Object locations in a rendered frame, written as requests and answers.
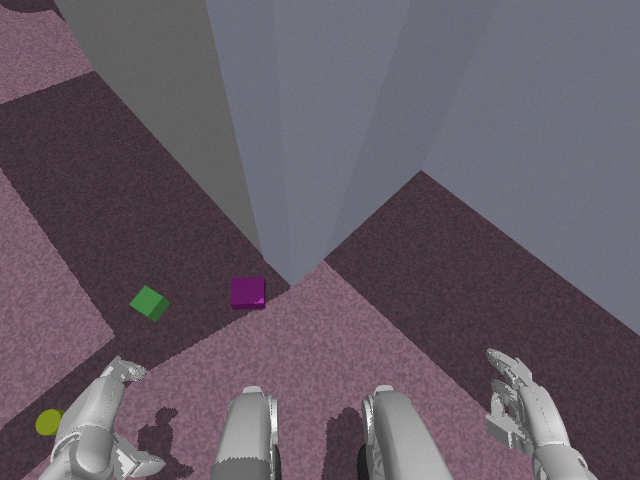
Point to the right robot hand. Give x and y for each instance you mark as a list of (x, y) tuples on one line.
[(534, 421)]

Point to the right robot arm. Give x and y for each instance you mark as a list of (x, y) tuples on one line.
[(559, 462)]

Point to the left robot hand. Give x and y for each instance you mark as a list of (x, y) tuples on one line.
[(98, 405)]

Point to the left robot arm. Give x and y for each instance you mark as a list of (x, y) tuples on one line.
[(83, 453)]

